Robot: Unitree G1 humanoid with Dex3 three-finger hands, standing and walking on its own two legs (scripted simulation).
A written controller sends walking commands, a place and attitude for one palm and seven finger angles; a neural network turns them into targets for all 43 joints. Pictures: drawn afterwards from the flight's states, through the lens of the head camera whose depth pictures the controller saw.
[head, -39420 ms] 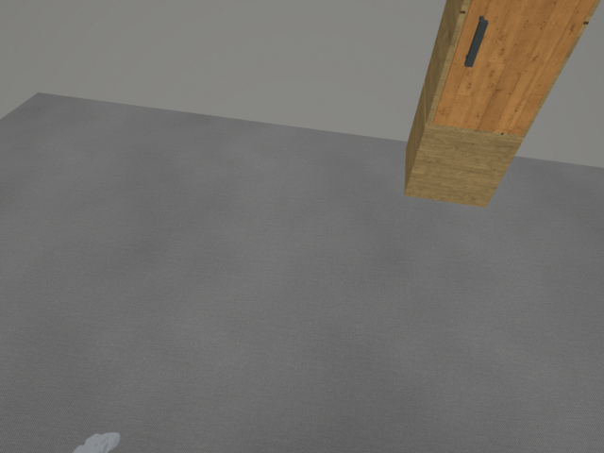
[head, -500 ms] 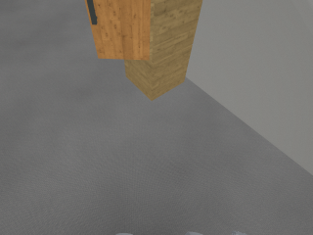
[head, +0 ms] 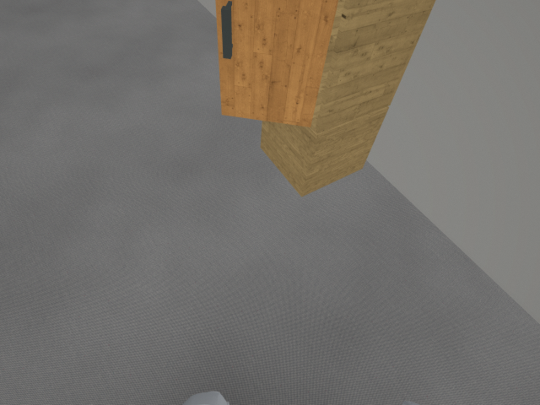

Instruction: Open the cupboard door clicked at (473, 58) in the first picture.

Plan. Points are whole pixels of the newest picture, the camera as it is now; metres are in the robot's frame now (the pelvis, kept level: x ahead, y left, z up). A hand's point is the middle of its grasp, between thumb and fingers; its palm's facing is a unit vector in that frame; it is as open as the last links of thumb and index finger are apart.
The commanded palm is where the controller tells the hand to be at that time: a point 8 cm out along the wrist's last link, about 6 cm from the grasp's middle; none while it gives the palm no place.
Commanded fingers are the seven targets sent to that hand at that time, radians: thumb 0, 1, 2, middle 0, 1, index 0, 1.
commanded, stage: take the last steps up to it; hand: left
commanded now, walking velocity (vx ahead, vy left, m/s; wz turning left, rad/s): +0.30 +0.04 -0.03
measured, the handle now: (228, 30) +1.06 +0.22 +0.01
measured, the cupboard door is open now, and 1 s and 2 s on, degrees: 51 51 51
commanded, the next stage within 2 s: come to a stop and stand still in 1.10 s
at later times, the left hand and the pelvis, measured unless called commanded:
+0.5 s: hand (195, 292) +0.31 +0.17 -0.14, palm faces -0.04 -0.98 -0.18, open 7.4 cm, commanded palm none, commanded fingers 0.00 0.90 0.90 -0.20 -0.30 -0.20 -0.30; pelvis +0.17 +0.00 +0.01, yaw -1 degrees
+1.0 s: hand (154, 274) +0.35 +0.26 -0.16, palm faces +0.02 -0.99 -0.16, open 7.4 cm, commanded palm none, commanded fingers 0.00 0.90 0.90 -0.20 -0.30 -0.20 -0.30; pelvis +0.34 +0.07 +0.02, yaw -3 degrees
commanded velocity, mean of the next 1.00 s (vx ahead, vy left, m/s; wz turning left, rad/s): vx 0.28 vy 0.03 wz -0.02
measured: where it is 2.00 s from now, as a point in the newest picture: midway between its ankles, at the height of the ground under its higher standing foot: (254, 325)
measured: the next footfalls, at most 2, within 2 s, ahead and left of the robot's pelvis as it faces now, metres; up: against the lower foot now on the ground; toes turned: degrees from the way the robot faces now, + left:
right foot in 0.40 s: +0.25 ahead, -0.10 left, +0.00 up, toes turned -8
left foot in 0.80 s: +0.41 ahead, +0.16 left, +0.00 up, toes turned +5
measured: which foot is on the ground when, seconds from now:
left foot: down 0.00-0.42, up 0.44-0.78, down 0.80-1.00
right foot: up 0.00-0.38, down 0.40-0.80, up 0.82-1.00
